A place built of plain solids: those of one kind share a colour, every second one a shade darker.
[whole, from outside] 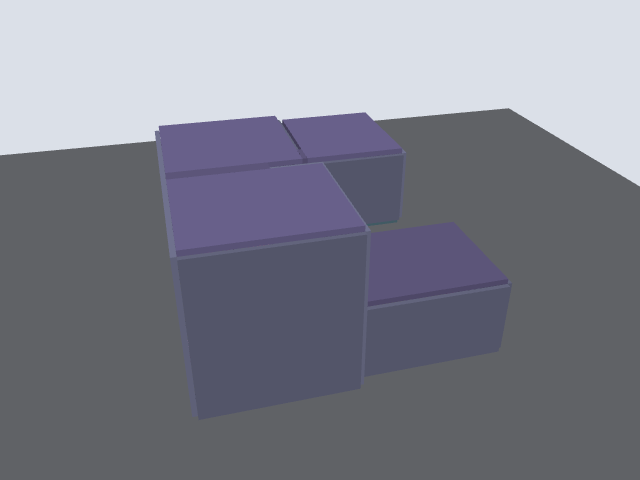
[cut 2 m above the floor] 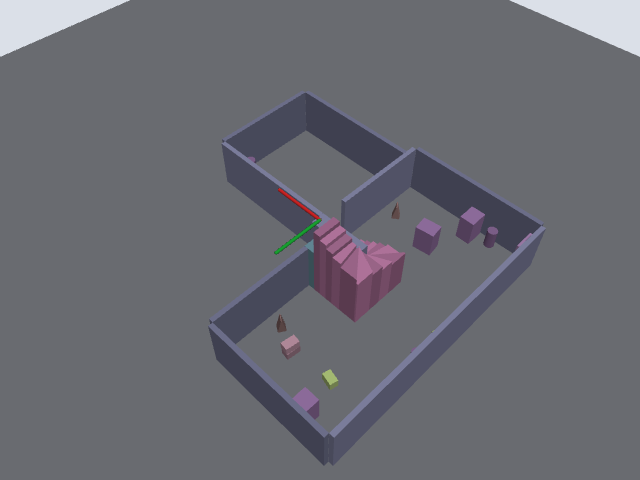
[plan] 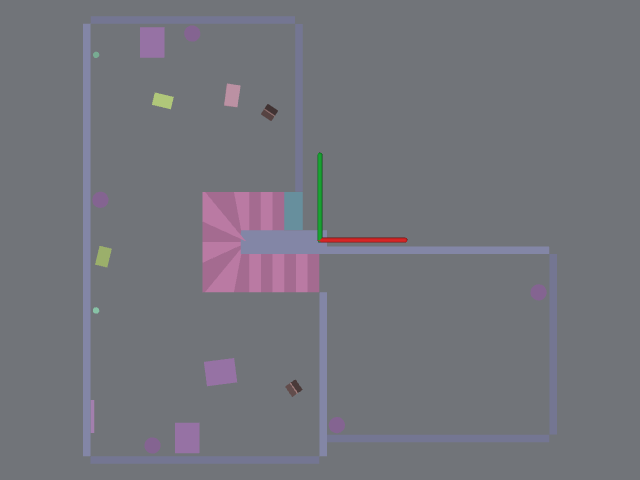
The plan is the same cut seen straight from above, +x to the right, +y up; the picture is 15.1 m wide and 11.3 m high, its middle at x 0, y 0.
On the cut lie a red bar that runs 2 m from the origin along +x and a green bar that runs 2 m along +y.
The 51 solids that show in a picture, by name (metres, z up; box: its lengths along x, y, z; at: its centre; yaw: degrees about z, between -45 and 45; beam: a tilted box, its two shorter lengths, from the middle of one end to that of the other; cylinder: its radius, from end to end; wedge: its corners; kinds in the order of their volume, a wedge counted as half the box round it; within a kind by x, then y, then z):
{
 "wall_1": {"box": [0.18, 10.18, 5.99], "at": [-5.49, 0.0, 2.94]},
 "wall_2": {"box": [4.81, 0.18, 5.99], "at": [-2.99, 5.18, 2.94]},
 "wall_3": {"box": [5.39, 0.18, 5.99], "at": [-2.71, -5.18, 2.94]},
 "wall_4": {"box": [2.03, 0.56, 6.24], "at": [-0.85, -0.05, 2.82]},
 "wall_5": {"box": [0.18, 3.96, 5.99], "at": [-0.5, 3.11, 2.94]},
 "wall_6": {"box": [0.18, 3.86, 5.99], "at": [0.07, -3.16, 2.94]},
 "wall_7": {"box": [3.64, 0.18, 2.72], "at": [1.41, 0.14, 4.58]},
 "wall_8": {"box": [5.24, 0.18, 2.88], "at": [2.78, -4.67, 1.39]},
 "wall_9": {"box": [5.24, 0.18, 2.88], "at": [2.78, -0.24, 1.39]},
 "wall_10": {"box": [0.18, 4.29, 2.72], "at": [3.32, 2.37, 4.58]},
 "wall_11": {"box": [0.18, 4.25, 2.88], "at": [5.49, -2.46, 1.39]},
 "roof_1": {"box": [3.53, 0.56, 0.2], "at": [-3.63, -0.05, 6.04]},
 "roof_2": {"box": [4.81, 4.86, 0.2], "at": [-2.99, 2.66, 6.04]},
 "roof_3": {"box": [5.39, 4.76, 0.2], "at": [-2.71, -2.71, 6.04]},
 "roof_4": {"box": [0.18, 0.9, 0.2], "at": [-0.5, 0.68, 6.04]},
 "roof_5": {"box": [3.64, 4.29, 0.2], "at": [1.41, 2.37, 6.04]},
 "roof_6": {"box": [5.24, 4.25, 0.2], "at": [2.78, -2.46, 2.93]},
 "tread_1": {"wedge": [[-2.77, -1.23, -0.05], [-2.77, -1.23, 1.61], [-2.77, -0.53, -0.05], [-2.77, -0.53, 1.61], [-2.71, -1.23, -0.05], [-2.71, -1.23, 1.61], [-1.75, -0.07, -0.05], [-1.75, -0.07, 1.61]]},
 "tread_2": {"wedge": [[-2.77, -0.54, -0.05], [-2.77, -0.54, 1.79], [-2.77, -0.05, -0.05], [-2.77, -0.05, 1.79], [-1.87, -0.13, -0.05], [-1.87, -0.13, 1.79], [-1.87, -0.05, -0.05], [-1.87, -0.05, 1.79]]},
 "tread_3": {"wedge": [[-2.77, -0.05, -0.05], [-2.77, -0.05, 1.96], [-2.77, 0.44, -0.05], [-2.77, 0.44, 1.96], [-1.87, -0.05, -0.05], [-1.87, -0.05, 1.97], [-1.87, 0.03, -0.05], [-1.87, 0.03, 1.97]]},
 "tread_4": {"wedge": [[-2.77, 0.44, -0.05], [-2.77, 0.44, 2.14], [-2.77, 1.13, -0.05], [-2.77, 1.13, 2.14], [-2.7, 1.13, -0.05], [-2.7, 1.13, 2.14], [-1.74, -0.03, -0.05], [-1.74, -0.03, 2.15]]},
 "tread_5": {"wedge": [[-2.71, -1.23, -0.05], [-2.71, -1.23, 1.43], [-2.03, -1.23, -0.05], [-2.03, -1.23, 1.43], [-1.87, -0.21, -0.05], [-1.87, -0.21, 1.43], [-1.85, -0.33, -0.05], [-1.85, -0.33, 1.43]]},
 "tread_6": {"wedge": [[-2.71, 1.13, -0.05], [-2.71, 1.13, 2.32], [-2.02, 1.13, -0.05], [-2.02, 1.13, 2.32], [-1.87, 0.12, -0.05], [-1.87, 0.12, 2.32], [-1.85, 0.24, -0.05], [-1.85, 0.24, 2.32]]},
 "tread_7": {"wedge": [[-2.03, -1.23, -0.05], [-2.03, -1.23, 1.25], [-1.86, -0.33, -0.05], [-1.86, -0.33, 1.25], [-1.67, -1.23, -0.05], [-1.67, -1.23, 1.25], [-1.67, -0.33, -0.05], [-1.67, -0.33, 1.25]]},
 "tread_8": {"wedge": [[-2.03, 1.13, -0.05], [-2.03, 1.13, 2.5], [-1.86, 0.23, -0.05], [-1.86, 0.23, 2.5], [-1.66, 0.23, -0.05], [-1.66, 0.23, 2.5], [-1.66, 1.13, -0.05], [-1.66, 1.13, 2.5]]},
 "tread_9": {"wedge": [[-1.67, -1.23, -0.05], [-1.67, -1.23, 1.07], [-1.67, -0.33, -0.05], [-1.67, -0.33, 1.07], [-1.39, -1.23, -0.05], [-1.39, -1.23, 1.07], [-1.39, -0.33, -0.05], [-1.39, -0.33, 1.07]]},
 "tread_10": {"wedge": [[-1.67, 0.23, -0.05], [-1.67, 0.23, 2.68], [-1.67, 1.13, -0.05], [-1.67, 1.13, 2.68], [-1.39, 0.23, -0.05], [-1.39, 0.23, 2.68], [-1.39, 1.13, -0.05], [-1.39, 1.13, 2.68]]},
 "tread_11": {"wedge": [[-1.39, -1.23, -0.05], [-1.39, -1.23, 0.89], [-1.39, -0.33, -0.05], [-1.39, -0.33, 0.89], [-1.12, -1.23, -0.05], [-1.12, -1.23, 0.89], [-1.12, -0.33, -0.05], [-1.12, -0.33, 0.89]]},
 "tread_12": {"wedge": [[-1.39, 0.23, -0.05], [-1.39, 0.23, 2.86], [-1.39, 1.13, -0.05], [-1.39, 1.13, 2.86], [-1.11, 0.23, -0.05], [-1.11, 0.23, 2.86], [-1.11, 1.13, -0.05], [-1.11, 1.13, 2.86]]},
 "tread_13": {"wedge": [[-1.12, -1.23, -0.05], [-1.12, -1.23, 0.71], [-1.12, -0.33, -0.05], [-1.12, -0.33, 0.71], [-0.84, -1.23, -0.05], [-0.84, -1.23, 0.71], [-0.84, -0.33, -0.05], [-0.84, -0.33, 0.71]]},
 "tread_14": {"wedge": [[-1.12, 0.23, -0.05], [-1.12, 0.23, 3.04], [-1.12, 1.13, -0.05], [-1.12, 1.13, 3.04], [-0.84, 0.23, -0.05], [-0.84, 0.23, 3.04], [-0.84, 1.13, -0.05], [-0.84, 1.13, 3.04]]},
 "tread_15": {"wedge": [[-0.85, -0.33, -0.05], [-0.85, -0.33, 0.53], [-0.84, -1.23, -0.05], [-0.84, -1.23, 0.53], [-0.57, -1.23, -0.05], [-0.57, -1.23, 0.53], [-0.57, -0.33, -0.05], [-0.57, -0.33, 0.53]]},
 "tread_16": {"wedge": [[-0.57, -1.23, -0.05], [-0.57, -1.23, 0.36], [-0.57, -0.33, -0.05], [-0.57, -0.33, 0.36], [-0.29, -1.23, -0.05], [-0.29, -1.23, 0.36], [-0.29, -0.33, -0.05], [-0.29, -0.33, 0.36]]},
 "tread_17": {"wedge": [[-0.3, -1.23, -0.05], [-0.3, -1.23, 0.18], [-0.3, -0.33, -0.05], [-0.3, -0.33, 0.18], [-0.02, -1.23, -0.05], [-0.02, -1.23, 0.18], [-0.02, -0.33, -0.05], [-0.02, -0.33, 0.18]]},
 "floor_1": {"box": [0.44, 0.9, 3.27], "at": [-0.62, 0.68, 1.58]},
 "floor_2": {"box": [3.64, 4.29, 0.2], "at": [1.41, 2.37, 3.12]},
 "bin_1": {"cylinder": 0.19, "from": [-5.17, 0.94, 0.0], "to": [-5.17, 0.94, 0.75]},
 "bin_2": {"box": [0.58, 0.72, 1.11], "at": [-3.95, 4.65, 0.51]},
 "bin_3": {"cylinder": 0.19, "from": [-3.94, -4.84, 0.0], "to": [-3.94, -4.84, 0.75]},
 "bin_4": {"box": [0.58, 0.72, 1.11], "at": [-3.13, -4.66, 0.51]},
 "bin_5": {"cylinder": 0.19, "from": [-3.01, 4.86, 0.0], "to": [-3.01, 4.86, 0.62]},
 "bin_6": {"box": [0.72, 0.58, 1.11], "at": [-2.34, -3.11, 0.51], "yaw": 7.3},
 "bin_7": {"cylinder": 0.19, "from": [0.4, -4.36, 0.0], "to": [0.4, -4.36, 0.75]},
 "bin_8": {"cylinder": 0.19, "from": [5.15, -1.23, 0.0], "to": [5.15, -1.23, 0.62]},
 "carton_1": {"box": [0.32, 0.52, 0.36], "at": [-2.07, 3.39, 0.13], "yaw": -6.9},
 "carton_2": {"box": [0.32, 0.52, 0.31], "at": [-2.06, 3.41, 0.46], "yaw": -8.7},
 "sign_1": {"wedge": [[-1.4, 2.96, 0.0], [-1.32, 3.07, 0.62], [-1.31, 3.1, 0.62], [-1.23, 3.21, 0.0], [-1.15, 2.79, 0.0], [-1.07, 2.91, 0.62], [-1.06, 2.93, 0.62], [-0.98, 3.04, 0.0]]},
 "sign_2": {"wedge": [[-0.82, -3.45, 0.0], [-0.71, -3.37, 0.62], [-0.69, -3.36, 0.62], [-0.65, -3.7, 0.0], [-0.58, -3.28, 0.0], [-0.54, -3.62, 0.62], [-0.52, -3.6, 0.62], [-0.41, -3.53, 0.0]]},
 "bucket_1": {"box": [0.3, 0.46, 0.39], "at": [-5.1, -0.39, 0.14], "yaw": -13.6},
 "bucket_2": {"box": [0.46, 0.3, 0.39], "at": [-3.7, 3.28, 0.14], "yaw": -13.3},
 "cabinet_1": {"box": [0.09, 0.78, 0.9], "at": [-5.36, -4.16, 1.6]}
}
